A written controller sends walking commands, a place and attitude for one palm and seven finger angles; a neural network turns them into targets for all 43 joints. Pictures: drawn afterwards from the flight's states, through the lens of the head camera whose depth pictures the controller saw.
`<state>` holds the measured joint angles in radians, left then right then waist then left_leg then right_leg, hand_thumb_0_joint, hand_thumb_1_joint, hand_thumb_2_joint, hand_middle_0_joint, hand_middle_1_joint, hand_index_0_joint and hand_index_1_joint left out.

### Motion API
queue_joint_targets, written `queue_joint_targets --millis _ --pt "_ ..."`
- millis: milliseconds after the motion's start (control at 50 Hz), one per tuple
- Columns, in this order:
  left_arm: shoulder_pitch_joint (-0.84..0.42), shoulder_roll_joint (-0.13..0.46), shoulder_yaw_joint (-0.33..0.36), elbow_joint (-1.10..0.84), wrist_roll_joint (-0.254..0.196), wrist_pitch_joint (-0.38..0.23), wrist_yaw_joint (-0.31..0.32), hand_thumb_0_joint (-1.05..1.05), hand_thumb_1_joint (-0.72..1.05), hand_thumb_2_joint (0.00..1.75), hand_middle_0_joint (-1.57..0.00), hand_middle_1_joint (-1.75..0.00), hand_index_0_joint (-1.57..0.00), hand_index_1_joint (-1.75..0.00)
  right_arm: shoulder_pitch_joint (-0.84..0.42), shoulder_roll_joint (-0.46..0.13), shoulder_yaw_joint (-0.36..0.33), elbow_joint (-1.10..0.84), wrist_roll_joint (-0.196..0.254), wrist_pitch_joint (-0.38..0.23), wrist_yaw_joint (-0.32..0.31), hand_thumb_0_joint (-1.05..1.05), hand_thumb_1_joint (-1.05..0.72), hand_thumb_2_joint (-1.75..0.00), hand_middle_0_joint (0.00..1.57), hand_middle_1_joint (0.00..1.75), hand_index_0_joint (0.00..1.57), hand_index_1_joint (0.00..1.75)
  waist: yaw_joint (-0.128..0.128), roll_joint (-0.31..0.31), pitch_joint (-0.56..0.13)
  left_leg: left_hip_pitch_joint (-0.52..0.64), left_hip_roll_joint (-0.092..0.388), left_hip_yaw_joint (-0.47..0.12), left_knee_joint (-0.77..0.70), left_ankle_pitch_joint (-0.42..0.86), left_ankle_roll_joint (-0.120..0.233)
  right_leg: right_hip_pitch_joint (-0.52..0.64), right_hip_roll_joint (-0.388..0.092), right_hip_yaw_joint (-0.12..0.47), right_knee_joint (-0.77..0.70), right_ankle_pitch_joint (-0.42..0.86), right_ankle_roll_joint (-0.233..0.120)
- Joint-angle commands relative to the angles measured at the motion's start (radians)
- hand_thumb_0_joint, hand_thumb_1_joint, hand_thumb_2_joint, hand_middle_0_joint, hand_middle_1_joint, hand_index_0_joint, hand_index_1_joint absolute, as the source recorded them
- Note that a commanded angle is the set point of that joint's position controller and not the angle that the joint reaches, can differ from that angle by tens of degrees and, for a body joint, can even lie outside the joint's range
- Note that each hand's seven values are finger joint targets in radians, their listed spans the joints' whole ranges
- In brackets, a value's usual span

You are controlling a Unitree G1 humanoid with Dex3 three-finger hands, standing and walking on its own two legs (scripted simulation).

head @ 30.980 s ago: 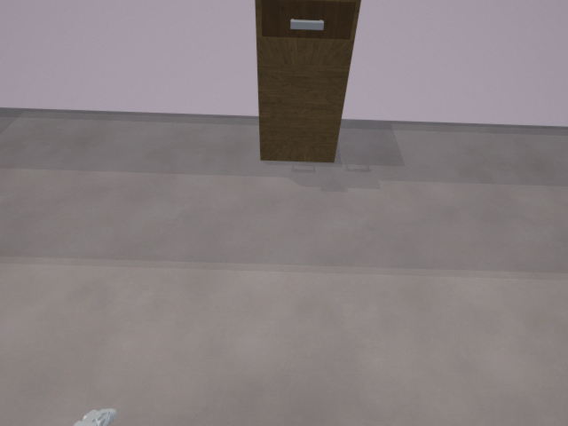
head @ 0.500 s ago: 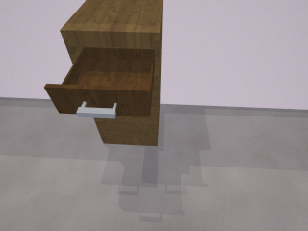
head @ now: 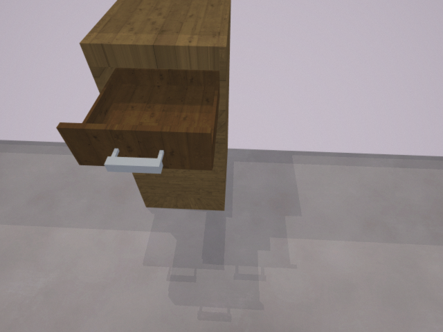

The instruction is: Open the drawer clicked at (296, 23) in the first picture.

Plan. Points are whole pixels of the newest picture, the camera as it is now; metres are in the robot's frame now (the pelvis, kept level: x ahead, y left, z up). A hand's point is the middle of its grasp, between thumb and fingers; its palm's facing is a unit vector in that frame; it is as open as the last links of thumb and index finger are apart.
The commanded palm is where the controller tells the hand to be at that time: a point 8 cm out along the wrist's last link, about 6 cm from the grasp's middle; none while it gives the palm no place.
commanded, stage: look to check the result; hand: left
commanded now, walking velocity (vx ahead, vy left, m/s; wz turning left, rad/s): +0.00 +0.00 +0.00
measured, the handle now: (136, 158) +0.51 +0.25 -0.03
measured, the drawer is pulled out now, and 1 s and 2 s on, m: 0.28 0.28 0.28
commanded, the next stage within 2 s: stand and wait in 0.04 s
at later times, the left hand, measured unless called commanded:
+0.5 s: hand out of the picture +0.00 +0.16 -0.17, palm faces +0.03 -0.98 -0.21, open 7.3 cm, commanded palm none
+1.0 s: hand out of the picture +0.02 +0.16 -0.17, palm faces +0.03 -0.98 -0.22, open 7.3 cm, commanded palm none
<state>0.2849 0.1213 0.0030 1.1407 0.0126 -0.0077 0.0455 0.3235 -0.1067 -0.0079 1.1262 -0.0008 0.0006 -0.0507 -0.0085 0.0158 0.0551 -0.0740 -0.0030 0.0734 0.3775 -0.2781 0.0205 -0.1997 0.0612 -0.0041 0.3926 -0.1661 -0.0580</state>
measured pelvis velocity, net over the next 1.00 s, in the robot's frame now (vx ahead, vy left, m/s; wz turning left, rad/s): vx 0.01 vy -0.01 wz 0.00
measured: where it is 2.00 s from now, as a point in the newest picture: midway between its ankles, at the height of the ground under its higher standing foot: outside the picture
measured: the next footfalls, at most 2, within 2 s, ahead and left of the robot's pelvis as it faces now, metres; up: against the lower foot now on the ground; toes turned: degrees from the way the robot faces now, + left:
none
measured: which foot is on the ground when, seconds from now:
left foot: down 0.00-1.00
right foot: down 0.00-1.00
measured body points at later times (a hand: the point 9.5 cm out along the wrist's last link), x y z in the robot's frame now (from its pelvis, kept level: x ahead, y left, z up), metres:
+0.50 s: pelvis +0.01 -0.01 +0.00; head +0.03 -0.02 +0.45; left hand +0.00 +0.21 -0.16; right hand -0.03 -0.21 -0.17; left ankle -0.04 +0.10 -0.74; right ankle +0.03 -0.08 -0.74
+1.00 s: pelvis +0.01 -0.01 +0.00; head +0.04 -0.02 +0.45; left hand +0.02 +0.21 -0.16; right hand -0.01 -0.23 -0.17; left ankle -0.04 +0.10 -0.74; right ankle +0.03 -0.08 -0.74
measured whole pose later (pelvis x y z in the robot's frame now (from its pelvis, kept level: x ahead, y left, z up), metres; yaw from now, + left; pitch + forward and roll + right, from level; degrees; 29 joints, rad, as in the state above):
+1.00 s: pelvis +0.01 -0.01 +0.00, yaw +0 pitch -1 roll +0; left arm 0.25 0.14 0.01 1.13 0.01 -0.01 0.04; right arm 0.30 -0.13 -0.02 1.13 0.00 0.00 -0.05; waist -0.01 0.02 0.06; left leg -0.06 0.02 0.06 0.36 -0.28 0.00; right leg -0.18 0.08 -0.02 0.37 -0.17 -0.08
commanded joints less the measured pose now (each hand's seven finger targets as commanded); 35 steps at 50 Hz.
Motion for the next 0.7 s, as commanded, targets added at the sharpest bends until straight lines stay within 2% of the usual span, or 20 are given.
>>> queue_joint_targets --millis 0,80,240,420,500,620,680 --pt "0.083 0.098 0.020 -0.016 0.000 -0.011 0.004 0.00 0.90 0.90 -0.20 -0.30 -0.20 -0.30 0.107 -0.083 -0.010 -0.004 -0.004 -0.009 0.000 0.00 -0.90 -0.90 0.20 0.30 0.20 0.30 -0.004 0.009 0.042 -0.048 0.109 -0.098 -0.079 0.106 0.021 -0.004 -0.130 0.126 -0.069 0.110 -0.005" --pt "0.071 0.104 0.022 -0.019 -0.001 -0.010 0.003 0.00 0.90 0.90 -0.20 -0.30 -0.20 -0.30 0.109 -0.081 -0.008 0.000 -0.005 -0.008 0.000 0.00 -0.90 -0.90 0.20 0.30 0.20 0.30 -0.003 0.002 0.057 -0.068 0.108 -0.098 -0.084 0.099 0.020 0.009 -0.133 0.126 -0.070 0.112 -0.006" --pt "0.063 0.109 0.024 -0.022 -0.002 -0.011 0.004 0.00 0.90 0.90 -0.20 -0.30 -0.20 -0.30 0.111 -0.086 -0.010 0.002 -0.005 -0.009 0.000 0.00 -0.90 -0.90 0.20 0.30 0.20 0.30 -0.003 -0.002 0.032 -0.055 0.111 -0.097 -0.081 0.113 0.020 0.024 -0.134 0.124 -0.070 0.124 -0.005" --pt "0.062 0.113 0.025 -0.022 -0.001 -0.012 0.004 0.00 0.90 0.90 -0.20 -0.30 -0.20 -0.30 0.107 -0.087 -0.013 0.003 -0.005 -0.005 0.002 0.00 -0.90 -0.90 0.20 0.30 0.20 0.30 -0.005 -0.010 0.051 -0.056 0.107 -0.095 -0.079 0.080 0.019 0.008 -0.136 0.132 -0.090 0.084 -0.004" --pt "0.065 0.117 0.026 -0.025 -0.002 -0.017 0.005 0.00 0.90 0.90 -0.20 -0.30 -0.20 -0.30 0.099 -0.094 -0.016 -0.003 -0.004 -0.006 0.000 0.00 -0.90 -0.90 0.20 0.30 0.20 0.30 -0.007 -0.003 0.018 -0.031 0.108 -0.091 -0.070 0.109 0.015 0.020 -0.135 0.136 -0.082 0.144 -0.006" --pt "0.056 0.117 0.026 -0.024 -0.002 -0.015 0.004 0.00 0.90 0.90 -0.20 -0.30 -0.20 -0.30 0.096 -0.096 -0.015 -0.003 -0.005 -0.008 -0.002 0.00 -0.90 -0.90 0.20 0.30 0.20 0.30 -0.006 0.009 0.032 -0.035 0.112 -0.092 -0.076 0.132 0.015 0.024 -0.136 0.128 -0.074 0.168 -0.007" --pt "0.051 0.125 0.028 -0.024 -0.002 -0.016 0.004 0.00 0.90 0.90 -0.20 -0.30 -0.20 -0.30 0.093 -0.100 -0.016 -0.002 -0.005 -0.007 -0.002 0.00 -0.90 -0.90 0.20 0.30 0.20 0.30 -0.006 -0.009 0.031 -0.040 0.109 -0.091 -0.078 0.118 0.014 0.032 -0.138 0.132 -0.079 0.164 -0.007"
